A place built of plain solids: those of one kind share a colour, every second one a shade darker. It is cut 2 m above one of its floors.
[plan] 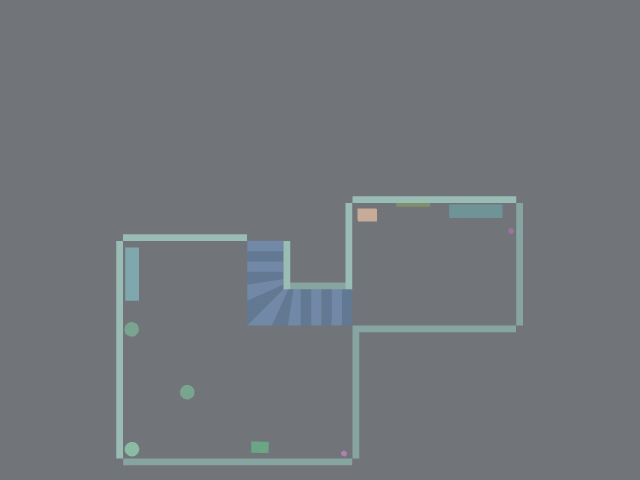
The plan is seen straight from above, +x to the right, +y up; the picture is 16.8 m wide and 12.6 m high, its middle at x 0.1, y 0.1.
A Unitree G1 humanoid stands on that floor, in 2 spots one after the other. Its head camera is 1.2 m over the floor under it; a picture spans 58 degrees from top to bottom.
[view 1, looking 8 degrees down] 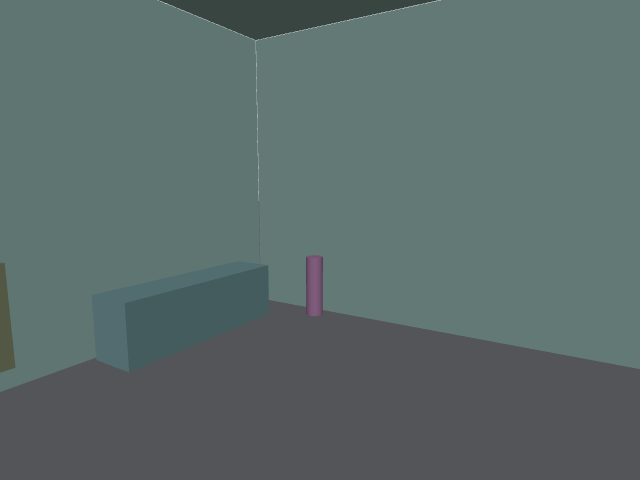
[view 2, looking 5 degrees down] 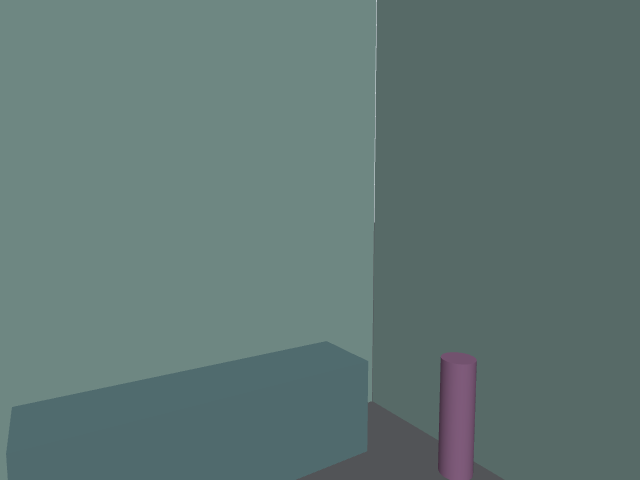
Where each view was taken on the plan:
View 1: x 1.95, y -1.70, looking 32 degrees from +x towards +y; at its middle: wall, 3.93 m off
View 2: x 3.61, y -0.88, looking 57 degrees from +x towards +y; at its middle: wall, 2.33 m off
